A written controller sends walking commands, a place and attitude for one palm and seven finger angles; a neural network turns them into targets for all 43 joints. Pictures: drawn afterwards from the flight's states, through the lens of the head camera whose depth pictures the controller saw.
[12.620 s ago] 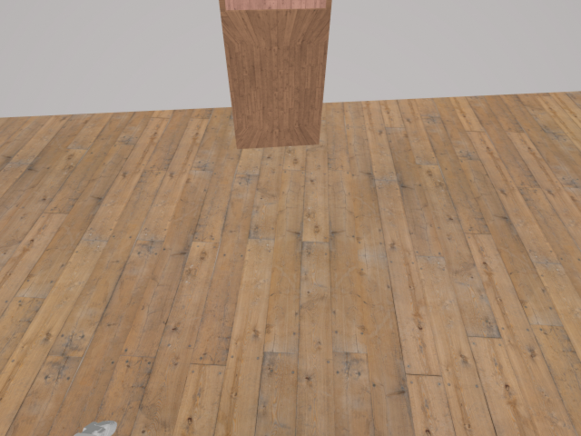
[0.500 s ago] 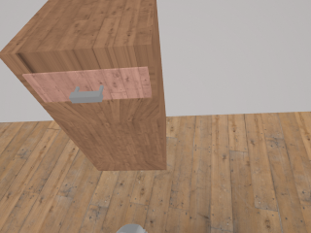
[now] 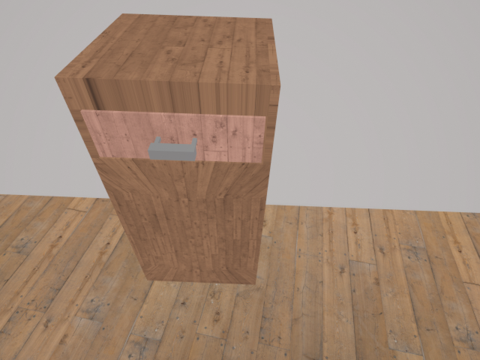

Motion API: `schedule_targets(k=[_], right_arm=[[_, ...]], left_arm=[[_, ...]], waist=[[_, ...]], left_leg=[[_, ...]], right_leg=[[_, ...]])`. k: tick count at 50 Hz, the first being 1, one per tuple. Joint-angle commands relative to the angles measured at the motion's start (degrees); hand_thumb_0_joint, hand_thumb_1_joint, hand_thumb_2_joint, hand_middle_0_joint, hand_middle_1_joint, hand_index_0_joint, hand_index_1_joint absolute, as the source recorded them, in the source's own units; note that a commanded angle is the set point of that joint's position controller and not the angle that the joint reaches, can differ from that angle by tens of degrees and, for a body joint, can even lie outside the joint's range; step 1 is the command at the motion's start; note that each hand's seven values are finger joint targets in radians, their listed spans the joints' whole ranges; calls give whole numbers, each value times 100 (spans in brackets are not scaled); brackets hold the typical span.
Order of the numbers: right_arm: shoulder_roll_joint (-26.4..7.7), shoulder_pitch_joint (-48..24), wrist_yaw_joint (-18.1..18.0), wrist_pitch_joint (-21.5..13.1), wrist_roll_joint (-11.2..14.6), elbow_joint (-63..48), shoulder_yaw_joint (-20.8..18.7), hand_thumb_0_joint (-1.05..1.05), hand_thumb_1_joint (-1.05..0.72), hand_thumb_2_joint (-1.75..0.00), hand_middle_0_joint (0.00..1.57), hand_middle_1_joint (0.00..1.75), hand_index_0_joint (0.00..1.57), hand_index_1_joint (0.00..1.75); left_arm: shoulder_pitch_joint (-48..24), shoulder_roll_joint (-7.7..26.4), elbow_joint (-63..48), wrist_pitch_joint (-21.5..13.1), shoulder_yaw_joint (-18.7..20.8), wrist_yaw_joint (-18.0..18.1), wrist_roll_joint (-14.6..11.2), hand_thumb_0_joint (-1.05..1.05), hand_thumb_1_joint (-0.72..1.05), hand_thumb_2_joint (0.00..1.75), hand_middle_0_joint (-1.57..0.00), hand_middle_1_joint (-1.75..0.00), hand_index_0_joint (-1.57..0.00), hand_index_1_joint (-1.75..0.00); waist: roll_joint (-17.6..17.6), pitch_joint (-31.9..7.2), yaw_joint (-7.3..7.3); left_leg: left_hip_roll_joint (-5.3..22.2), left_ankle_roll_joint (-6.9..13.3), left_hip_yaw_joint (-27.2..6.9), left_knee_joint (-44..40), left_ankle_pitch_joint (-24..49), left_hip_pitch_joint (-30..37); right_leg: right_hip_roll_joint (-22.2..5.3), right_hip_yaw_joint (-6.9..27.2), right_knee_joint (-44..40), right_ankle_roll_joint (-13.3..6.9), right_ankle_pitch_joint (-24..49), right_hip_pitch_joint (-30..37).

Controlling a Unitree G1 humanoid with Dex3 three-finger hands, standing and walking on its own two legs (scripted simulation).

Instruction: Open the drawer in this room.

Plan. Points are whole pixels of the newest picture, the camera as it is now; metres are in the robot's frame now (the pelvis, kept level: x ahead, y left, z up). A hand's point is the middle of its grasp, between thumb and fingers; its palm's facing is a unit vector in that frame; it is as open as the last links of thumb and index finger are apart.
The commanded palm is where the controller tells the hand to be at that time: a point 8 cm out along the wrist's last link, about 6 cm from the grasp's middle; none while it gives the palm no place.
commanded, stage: come to a stop and stand still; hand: left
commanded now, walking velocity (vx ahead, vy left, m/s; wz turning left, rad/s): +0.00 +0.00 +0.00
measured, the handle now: (174, 146) +0.57 +0.21 +0.03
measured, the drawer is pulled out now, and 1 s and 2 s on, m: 0.00 0.00 0.00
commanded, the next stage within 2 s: look again from close up in 0.18 s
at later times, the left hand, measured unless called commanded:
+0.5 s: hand out of the picture +0.02 +0.15 -0.17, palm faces +0.03 -0.98 -0.19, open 7.3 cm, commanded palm none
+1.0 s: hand out of the picture +0.00 +0.12 -0.17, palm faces +0.06 -0.99 -0.16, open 7.3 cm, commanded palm none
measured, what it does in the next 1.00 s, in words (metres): stands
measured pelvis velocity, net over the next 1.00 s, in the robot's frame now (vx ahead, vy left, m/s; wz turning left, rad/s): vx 0.01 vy -0.04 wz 0.00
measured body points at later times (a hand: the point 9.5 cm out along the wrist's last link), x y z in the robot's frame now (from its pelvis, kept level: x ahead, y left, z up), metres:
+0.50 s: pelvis +0.01 -0.02 +0.01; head +0.01 -0.02 +0.46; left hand +0.02 +0.21 -0.15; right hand -0.01 -0.23 -0.15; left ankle -0.02 +0.09 -0.73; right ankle +0.04 -0.18 -0.73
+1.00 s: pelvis +0.01 -0.04 +0.01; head +0.02 -0.04 +0.46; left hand +0.00 +0.17 -0.15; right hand +0.01 -0.26 -0.15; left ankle -0.02 +0.09 -0.73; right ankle +0.04 -0.18 -0.73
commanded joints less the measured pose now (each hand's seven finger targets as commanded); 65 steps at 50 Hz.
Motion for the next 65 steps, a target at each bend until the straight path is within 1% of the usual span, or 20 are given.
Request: schedule_targets(k=[1, 4, 11, 17, 24, 34, 46, 48, 51, 54, 55, 57, 58, 59, 60, 61, 62, 63, 64, 65], right_arm=[[-848, 158, -49, -106, -32, -211, -184, 0, -90, -90, 20, 30, 20, 30], [-787, 253, -64, -142, -23, -117, -168, 0, -90, -90, 20, 30, 20, 30], [-659, 477, -104, -199, -5, 251, -116, 0, -90, -90, 20, 30, 20, 30], [-536, 651, -133, -212, 6, 541, -95, 0, -90, -90, 20, 30, 20, 30], [-380, 745, -141, -171, 15, 791, -82, 0, -90, -90, 20, 30, 20, 30], [-241, 786, -142, -147, 15, 973, -84, 0, -90, -90, 20, 30, 20, 30], [-202, 732, -144, -138, 5, 1057, -66, 0, -90, -90, 20, 30, 20, 30], [-235, 816, -121, -120, -17, 1073, -72, 0, -90, -90, 20, 30, 20, 30], [-234, 903, -66, -40, -54, 997, -101, 0, -90, -90, 20, 30, 20, 30], [-179, 1013, -42, -22, -67, 902, -113, 0, -90, -90, 20, 30, 20, 30], [-150, 1107, -35, -42, -72, 896, -114, 0, -90, -90, 20, 30, 20, 30], [-139, 1301, -33, -108, -72, 922, -104, 0, -90, -90, 20, 30, 20, 30], [-206, 1358, -42, -142, -79, 938, -119, 0, -90, -90, 20, 30, 20, 30], [-377, 1551, -61, -161, -80, 963, -156, 0, -90, -90, 20, 30, 20, 30], [-536, 1613, -91, -183, -74, 975, -186, 0, -90, -90, 20, 30, 20, 30], [-504, 1506, -136, -210, -69, 948, -177, 0, -90, -90, 20, 30, 20, 30], [-416, 1339, -166, -237, -65, 927, -135, 0, -90, -90, 20, 30, 20, 30], [-356, 1179, -202, -262, -52, 907, -96, 0, -90, -90, 20, 30, 20, 30], [-218, 1144, -237, -293, -29, 922, -69, 0, -90, -90, 20, 30, 20, 30], [-161, 1161, -261, -328, -5, 931, -42, 0, -90, -90, 20, 30, 20, 30]], left_arm=[[102, 454, -298, -116, 45, 11, 13, 0, 90, 90, -20, -30, -20, -30], [152, 426, -238, -142, 41, 10, 16, 0, 90, 90, -20, -30, -20, -30], [219, 316, -6, -214, 23, 22, -21, 0, 90, 90, -20, -30, -20, -30], [208, 235, 146, -227, 32, 47, -35, 0, 90, 90, -20, -30, -20, -30], [188, 157, 269, -235, 33, 64, -44, 0, 90, 90, -20, -30, -20, -30], [169, 106, 341, -279, 46, 73, -46, 0, 90, 90, -20, -30, -20, -30], [215, 73, 403, -293, 48, 65, -54, 0, 90, 90, -20, -30, -20, -30], [261, 132, 395, -291, 80, 46, -27, 0, 90, 90, -20, -30, -20, -30], [325, 256, 304, -232, 172, 17, 7, 0, 90, 90, -20, -30, -20, -30], [444, 365, 236, -210, 271, 7, 16, 0, 90, 90, -20, -30, -20, -30], [401, 366, 193, -204, 298, 3, 14, 0, 90, 90, -20, -30, -20, -30], [305, 275, 130, -220, 304, -22, 8, 0, 90, 90, -20, -30, -20, -30], [276, 171, 99, -228, 292, -43, 7, 0, 90, 90, -20, -30, -20, -30], [177, 25, 21, -226, 273, -60, 28, 0, 90, 90, -20, -30, -20, -30], [64, -197, -49, -248, 223, -75, 43, 0, 90, 90, -20, -30, -20, -30], [-2, -324, -86, -293, 172, -75, 62, 0, 90, 90, -20, -30, -20, -30], [67, -369, -32, -335, 139, -73, 41, 0, 90, 90, -20, -30, -20, -30], [288, -403, 90, -365, 135, -63, 5, 0, 90, 90, -20, -30, -20, -30], [527, -330, 253, -380, 141, -37, -26, 0, 90, 90, -20, -30, -20, -30], [710, -235, 360, -401, 122, 1, -60, 0, 90, 90, -20, -30, -20, -30]], waist=[[230, 631, -63], [300, 541, -71], [29, 324, -88], [54, 334, -96], [-104, 555, -101], [-265, 489, -138], [-145, 482, -117], [-152, 503, -93], [-452, 828, -56], [-723, 853, -75], [-664, 855, -102], [-334, 824, -174], [94, 872, -171], [735, 923, -277], [1245, 1052, -294], [1200, 1137, -235], [873, 1021, -126], [627, 868, -6], [270, 696, 34], [188, 403, 33]], left_leg=[[662, 74, -857, -1664, -458, -1098], [653, 72, -835, -1664, -143, -950], [606, 33, -580, -1330, 886, -555], [620, 0, -477, -1239, 1257, -446], [585, -36, -409, -1221, 901, -511], [550, -90, -310, -1122, 938, -331], [553, -136, -289, -1155, 902, -281], [463, -120, -220, -1095, 277, -377], [252, -74, -87, -814, -626, -767], [103, -38, 59, -411, -684, -835], [102, -17, 61, -399, -625, -771], [201, 38, -111, -745, -495, -542], [390, 97, -359, -1025, -550, -447], [738, 222, -849, -1496, -914, -399], [1167, 422, -1373, -1924, -941, -394], [1337, 588, -1557, -1891, -62, -224], [1297, 598, -1306, -1570, 1164, -163], [1123, 475, -869, -1120, 2334, -195], [894, 294, -553, -825, 2998, -340], [724, 126, -357, -663, 3275, -301]], right_leg=[[185, -93, -277, -279, 109, 275], [140, -70, -335, -289, 264, 331], [18, 23, -473, -284, 675, 480], [15, 7, -439, -292, 859, 565], [23, 70, -575, -325, 705, 507], [4, 140, -738, -362, 745, 449], [23, 150, -932, -372, 503, 445], [18, 194, -966, -430, -328, 451], [-76, 483, -1208, -533, -1839, 120], [-306, 774, -1456, -696, -2492, -90], [-331, 743, -1404, -727, -2494, -202], [-187, 454, -1008, -721, -2121, -346], [-1, 195, -658, -667, -1867, -467], [317, -228, -30, -577, -1607, -632], [537, -640, 643, -496, -1159, -838], [545, -623, 794, -499, -910, -1011], [485, -537, 550, -491, -745, -757], [413, -447, 106, -481, -174, -216], [277, -199, -60, -515, 869, 338], [47, 2, -93, -561, 1943, 753]])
